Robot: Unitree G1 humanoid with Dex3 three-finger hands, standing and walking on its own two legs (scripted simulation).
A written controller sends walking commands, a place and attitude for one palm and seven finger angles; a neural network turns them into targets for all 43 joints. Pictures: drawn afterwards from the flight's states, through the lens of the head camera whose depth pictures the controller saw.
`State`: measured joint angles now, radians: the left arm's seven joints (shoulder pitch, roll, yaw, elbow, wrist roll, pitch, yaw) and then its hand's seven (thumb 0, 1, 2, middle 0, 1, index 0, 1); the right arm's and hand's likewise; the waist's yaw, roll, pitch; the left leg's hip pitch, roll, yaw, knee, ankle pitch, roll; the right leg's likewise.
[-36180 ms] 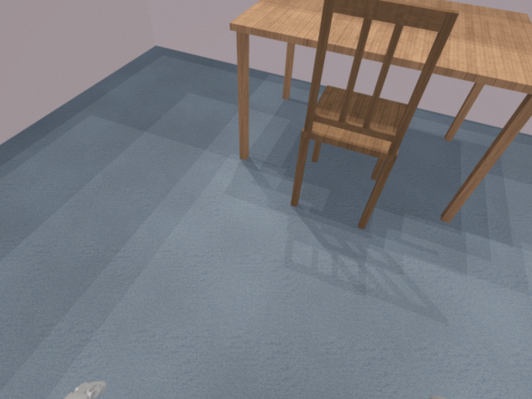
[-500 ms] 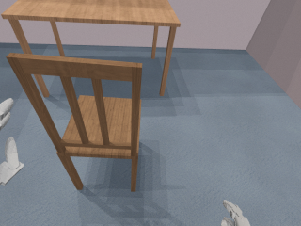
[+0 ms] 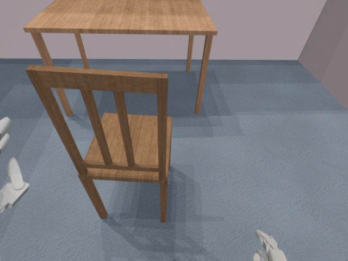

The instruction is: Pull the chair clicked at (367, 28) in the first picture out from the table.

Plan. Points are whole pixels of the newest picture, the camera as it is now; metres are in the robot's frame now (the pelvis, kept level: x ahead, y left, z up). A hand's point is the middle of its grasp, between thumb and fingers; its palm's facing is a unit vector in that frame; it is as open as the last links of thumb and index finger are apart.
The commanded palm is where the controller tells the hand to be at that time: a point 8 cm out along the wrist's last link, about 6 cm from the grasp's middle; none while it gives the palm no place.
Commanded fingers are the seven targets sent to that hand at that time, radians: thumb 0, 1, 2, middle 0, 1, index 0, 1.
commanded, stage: let the arm hang, fingers relaxed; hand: left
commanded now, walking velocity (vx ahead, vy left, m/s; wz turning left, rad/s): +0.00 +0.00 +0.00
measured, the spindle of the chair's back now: (99, 132) +0.51 +0.28 -0.04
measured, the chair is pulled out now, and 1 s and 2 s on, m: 0.70 0.70 0.70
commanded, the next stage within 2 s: look to check the result in 1.18 s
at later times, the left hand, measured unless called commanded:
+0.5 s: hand out of the picture +0.03 +0.18 -0.17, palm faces +0.05 -0.98 -0.19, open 6.9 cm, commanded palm none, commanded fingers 0.00 0.90 0.90 -0.20 -0.30 -0.20 -0.30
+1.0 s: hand out of the picture -0.02 +0.13 -0.17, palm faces +0.05 -0.98 -0.17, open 7.3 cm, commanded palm none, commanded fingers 0.00 0.90 0.90 -0.20 -0.30 -0.20 -0.30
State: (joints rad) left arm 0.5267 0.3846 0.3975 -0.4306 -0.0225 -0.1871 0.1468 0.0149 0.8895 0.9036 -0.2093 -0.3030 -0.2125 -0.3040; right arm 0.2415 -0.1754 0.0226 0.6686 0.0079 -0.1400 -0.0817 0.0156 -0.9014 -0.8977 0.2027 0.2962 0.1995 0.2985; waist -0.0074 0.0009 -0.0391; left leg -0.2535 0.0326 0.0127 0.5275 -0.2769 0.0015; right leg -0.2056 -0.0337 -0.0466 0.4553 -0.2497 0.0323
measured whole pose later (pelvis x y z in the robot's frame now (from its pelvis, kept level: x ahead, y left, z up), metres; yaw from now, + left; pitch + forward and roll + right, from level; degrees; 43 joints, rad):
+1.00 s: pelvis -0.01 -0.03 +0.00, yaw +2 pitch -2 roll +0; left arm 0.33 0.12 -0.02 1.06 0.02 0.01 0.02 0.01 0.91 0.90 -0.20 -0.30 -0.20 -0.30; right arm 0.34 -0.13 0.01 1.07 -0.02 0.00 -0.02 0.01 -0.91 -0.90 0.20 0.30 0.19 0.30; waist 0.00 0.02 0.04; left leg -0.20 0.03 -0.02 0.44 -0.21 -0.03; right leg -0.18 -0.04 -0.08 0.46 -0.25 0.00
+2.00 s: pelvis -0.01 -0.02 +0.00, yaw +2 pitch -2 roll +0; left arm 0.32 0.12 0.00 1.07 0.01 0.00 0.03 0.01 0.91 0.90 -0.20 -0.30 -0.20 -0.30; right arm 0.33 -0.11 0.00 1.09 -0.02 0.00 -0.03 0.01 -0.91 -0.90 0.20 0.30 0.19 0.30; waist 0.00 0.01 0.06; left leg -0.19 0.03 -0.02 0.43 -0.21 -0.03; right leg -0.17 -0.03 -0.08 0.44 -0.24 0.00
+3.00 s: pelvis -0.01 -0.03 +0.00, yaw +2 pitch -2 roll +0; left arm 0.32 0.12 0.00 1.07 0.01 0.00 0.03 0.01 0.91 0.90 -0.20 -0.30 -0.20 -0.30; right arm 0.33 -0.11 0.01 1.09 -0.02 0.00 -0.04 0.01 -0.91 -0.90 0.20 0.30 0.19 0.30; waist 0.00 0.02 0.07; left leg -0.19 0.04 -0.03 0.43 -0.21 -0.04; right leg -0.17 -0.02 -0.09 0.44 -0.25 -0.01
